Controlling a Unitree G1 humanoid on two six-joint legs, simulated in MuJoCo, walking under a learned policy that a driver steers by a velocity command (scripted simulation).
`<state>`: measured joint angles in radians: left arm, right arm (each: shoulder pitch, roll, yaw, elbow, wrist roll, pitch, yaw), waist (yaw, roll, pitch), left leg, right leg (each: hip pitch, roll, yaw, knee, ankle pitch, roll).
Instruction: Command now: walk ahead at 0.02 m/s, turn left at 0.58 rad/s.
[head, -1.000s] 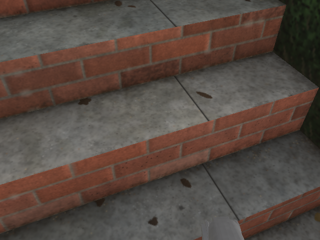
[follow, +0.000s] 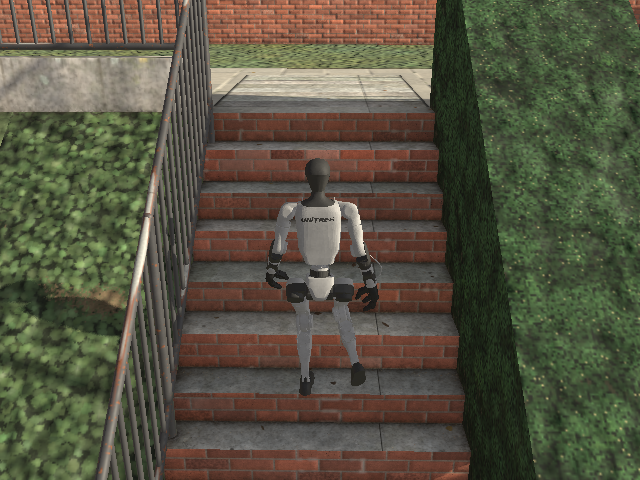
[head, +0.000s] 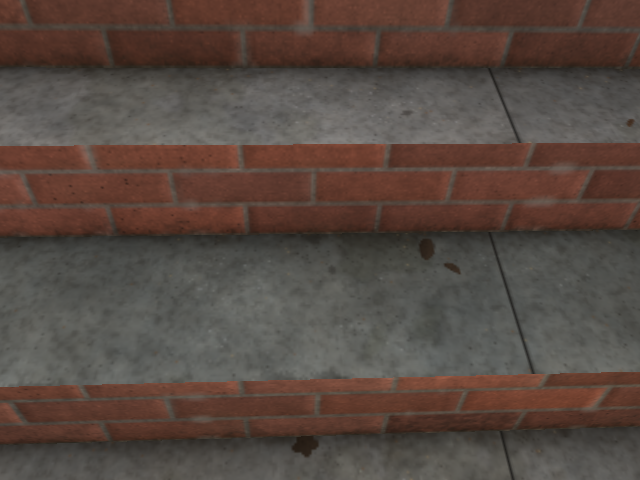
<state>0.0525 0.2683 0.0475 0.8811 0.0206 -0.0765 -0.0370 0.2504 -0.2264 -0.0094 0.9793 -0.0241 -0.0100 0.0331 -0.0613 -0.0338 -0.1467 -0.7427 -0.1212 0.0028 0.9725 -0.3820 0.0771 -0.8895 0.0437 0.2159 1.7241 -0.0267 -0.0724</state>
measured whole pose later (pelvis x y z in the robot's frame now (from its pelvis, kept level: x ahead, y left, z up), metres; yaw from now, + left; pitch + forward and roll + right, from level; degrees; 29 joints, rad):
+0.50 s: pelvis +0.05 -0.05 +0.05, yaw +17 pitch +7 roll -1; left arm 0.19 0.18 0.02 0.67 0.05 -0.02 -0.03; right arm 0.12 -0.27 -0.06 0.75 -0.01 -0.05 -0.01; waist 0.08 0.04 -0.14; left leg -0.80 -0.17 -0.22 1.63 -0.31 -0.04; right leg -0.38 0.02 -0.09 0.57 -0.32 -0.06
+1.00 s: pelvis +0.09 +0.02 +0.05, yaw +22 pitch +5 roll +1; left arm 0.26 0.17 0.03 0.78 0.01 -0.07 -0.06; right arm 0.09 -0.14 0.01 0.78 -0.02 -0.03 0.05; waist 0.03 -0.02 -0.08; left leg -0.44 0.04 0.14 0.65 -0.29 0.03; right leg -0.28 -0.12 -0.02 0.68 -0.46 0.04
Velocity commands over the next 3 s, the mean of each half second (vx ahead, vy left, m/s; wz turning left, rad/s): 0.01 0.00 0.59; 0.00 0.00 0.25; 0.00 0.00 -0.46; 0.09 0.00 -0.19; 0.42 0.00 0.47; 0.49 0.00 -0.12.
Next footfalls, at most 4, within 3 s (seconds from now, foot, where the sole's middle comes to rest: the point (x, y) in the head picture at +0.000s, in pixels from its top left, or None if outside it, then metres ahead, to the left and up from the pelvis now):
0.32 right None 0.10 -0.14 -0.71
0.86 left None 0.11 0.15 -0.71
1.30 right None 0.13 -0.13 -0.71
2.02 left None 0.31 0.22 -0.50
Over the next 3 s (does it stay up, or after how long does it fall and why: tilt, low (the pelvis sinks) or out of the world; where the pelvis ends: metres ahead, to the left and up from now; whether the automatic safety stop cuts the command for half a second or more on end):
stays up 0.64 0.23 0.45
